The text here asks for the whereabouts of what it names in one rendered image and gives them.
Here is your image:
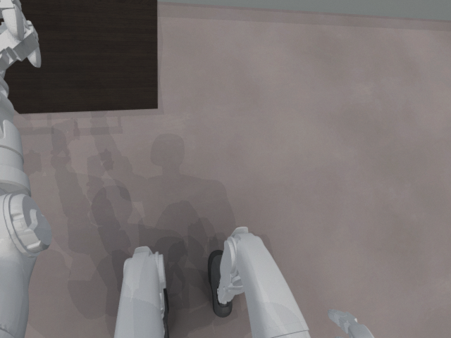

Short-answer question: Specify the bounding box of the robot right hand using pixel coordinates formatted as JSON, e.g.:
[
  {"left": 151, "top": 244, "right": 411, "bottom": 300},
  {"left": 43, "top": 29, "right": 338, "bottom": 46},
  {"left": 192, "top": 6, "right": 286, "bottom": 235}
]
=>
[{"left": 328, "top": 309, "right": 374, "bottom": 338}]

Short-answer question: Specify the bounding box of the robot right shin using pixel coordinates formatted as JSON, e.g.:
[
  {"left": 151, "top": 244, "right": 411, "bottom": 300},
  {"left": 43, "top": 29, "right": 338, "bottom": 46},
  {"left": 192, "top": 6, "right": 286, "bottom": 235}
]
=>
[{"left": 217, "top": 227, "right": 261, "bottom": 303}]

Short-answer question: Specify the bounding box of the left robot upper arm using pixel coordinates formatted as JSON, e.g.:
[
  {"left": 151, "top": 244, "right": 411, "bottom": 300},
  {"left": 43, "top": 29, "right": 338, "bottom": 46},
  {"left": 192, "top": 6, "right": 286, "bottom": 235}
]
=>
[{"left": 0, "top": 193, "right": 52, "bottom": 338}]

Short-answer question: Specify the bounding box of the cabinet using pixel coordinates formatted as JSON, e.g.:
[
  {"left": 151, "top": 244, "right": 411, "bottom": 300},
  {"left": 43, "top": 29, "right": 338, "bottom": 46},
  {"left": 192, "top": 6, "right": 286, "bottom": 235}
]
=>
[{"left": 0, "top": 0, "right": 158, "bottom": 114}]

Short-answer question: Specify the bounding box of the robot left forearm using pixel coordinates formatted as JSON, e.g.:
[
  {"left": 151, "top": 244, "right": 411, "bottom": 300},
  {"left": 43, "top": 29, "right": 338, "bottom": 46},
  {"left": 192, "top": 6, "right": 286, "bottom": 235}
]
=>
[{"left": 0, "top": 76, "right": 31, "bottom": 197}]

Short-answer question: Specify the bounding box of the left robot thigh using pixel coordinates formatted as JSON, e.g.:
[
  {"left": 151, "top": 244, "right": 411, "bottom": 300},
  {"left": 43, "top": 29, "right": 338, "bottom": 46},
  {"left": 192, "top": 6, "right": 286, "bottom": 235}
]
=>
[{"left": 114, "top": 251, "right": 166, "bottom": 338}]

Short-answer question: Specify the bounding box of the robot left hand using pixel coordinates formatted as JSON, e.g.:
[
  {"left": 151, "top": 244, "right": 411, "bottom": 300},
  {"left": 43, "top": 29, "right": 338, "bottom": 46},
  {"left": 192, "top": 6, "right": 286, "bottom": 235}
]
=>
[{"left": 0, "top": 0, "right": 41, "bottom": 79}]

